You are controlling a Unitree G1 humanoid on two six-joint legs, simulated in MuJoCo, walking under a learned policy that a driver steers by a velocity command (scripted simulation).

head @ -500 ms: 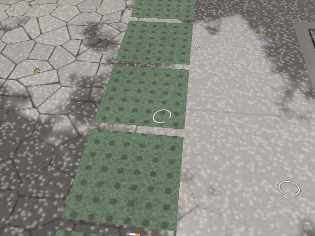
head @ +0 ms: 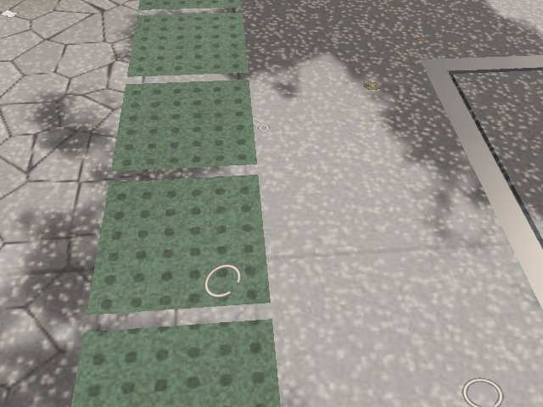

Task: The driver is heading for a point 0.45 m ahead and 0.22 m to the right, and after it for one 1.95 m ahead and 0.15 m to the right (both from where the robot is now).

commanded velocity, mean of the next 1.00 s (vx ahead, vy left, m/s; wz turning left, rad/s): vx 0.34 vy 0.00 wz -0.38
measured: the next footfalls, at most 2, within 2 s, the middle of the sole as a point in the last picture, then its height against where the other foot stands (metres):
right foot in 0.26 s outside the picture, level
left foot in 0.72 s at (291, 366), level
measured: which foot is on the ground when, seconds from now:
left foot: down 0.00-0.28, up 0.30-0.70, down 0.72-1.00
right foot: up 0.00-0.24, down 0.26-0.74, up 0.76-1.00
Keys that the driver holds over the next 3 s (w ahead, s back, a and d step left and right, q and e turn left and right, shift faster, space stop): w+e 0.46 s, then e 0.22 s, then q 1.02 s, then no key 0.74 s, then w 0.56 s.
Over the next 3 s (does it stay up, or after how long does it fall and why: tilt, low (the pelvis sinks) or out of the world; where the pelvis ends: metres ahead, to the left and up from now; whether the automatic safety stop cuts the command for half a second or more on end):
stays up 0.66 -0.07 -0.01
